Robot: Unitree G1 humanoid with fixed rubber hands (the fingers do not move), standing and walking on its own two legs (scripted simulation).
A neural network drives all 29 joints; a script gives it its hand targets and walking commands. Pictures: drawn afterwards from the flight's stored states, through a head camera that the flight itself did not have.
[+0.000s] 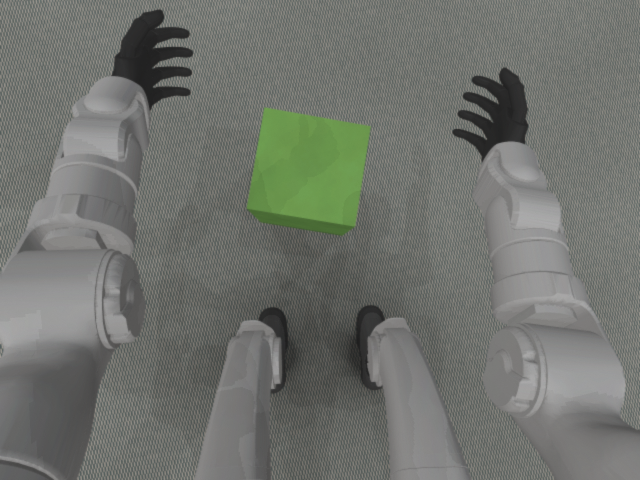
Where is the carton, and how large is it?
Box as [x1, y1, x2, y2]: [247, 107, 370, 235]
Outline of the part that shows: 264,107 247,209 261,222 340,235 343,234 353,227 355,223 370,126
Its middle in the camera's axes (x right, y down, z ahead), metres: -0.03 -0.14 +0.87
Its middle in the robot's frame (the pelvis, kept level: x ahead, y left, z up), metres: +0.53 +0.01 -0.53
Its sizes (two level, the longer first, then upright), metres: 0.210 0.200 0.250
